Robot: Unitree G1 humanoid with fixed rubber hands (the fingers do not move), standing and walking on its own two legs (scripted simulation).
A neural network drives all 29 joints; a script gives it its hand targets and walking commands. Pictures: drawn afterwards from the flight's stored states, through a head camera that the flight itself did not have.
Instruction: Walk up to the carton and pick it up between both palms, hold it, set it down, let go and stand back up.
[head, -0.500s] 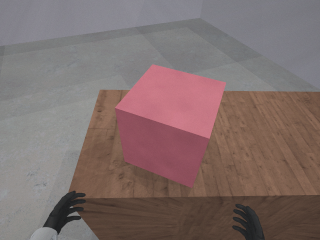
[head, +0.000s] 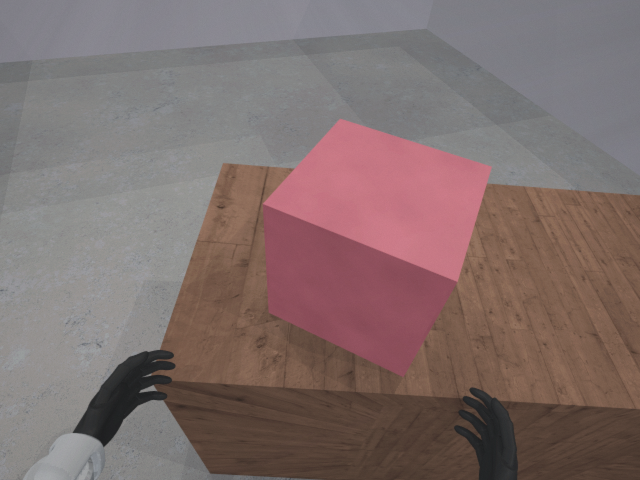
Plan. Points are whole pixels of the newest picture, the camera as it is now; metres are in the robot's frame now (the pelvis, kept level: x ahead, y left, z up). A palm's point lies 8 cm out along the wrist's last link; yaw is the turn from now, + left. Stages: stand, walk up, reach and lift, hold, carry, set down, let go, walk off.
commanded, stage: reach and lift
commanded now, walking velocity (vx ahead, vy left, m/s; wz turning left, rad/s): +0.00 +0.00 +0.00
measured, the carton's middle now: (371, 245) +0.46 -0.06 +0.01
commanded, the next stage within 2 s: none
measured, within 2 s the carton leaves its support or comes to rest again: neither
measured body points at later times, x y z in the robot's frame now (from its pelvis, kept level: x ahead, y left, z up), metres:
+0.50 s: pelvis -0.02 +0.00 +0.00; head -0.02 +0.04 +0.45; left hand +0.26 +0.24 +0.03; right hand +0.21 -0.21 +0.02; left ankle -0.04 +0.06 -0.73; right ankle +0.00 -0.18 -0.73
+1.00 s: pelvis -0.01 -0.01 +0.01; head +0.02 +0.01 +0.46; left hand +0.34 +0.22 +0.07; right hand +0.27 -0.24 +0.06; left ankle -0.04 +0.06 -0.73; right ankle +0.00 -0.18 -0.73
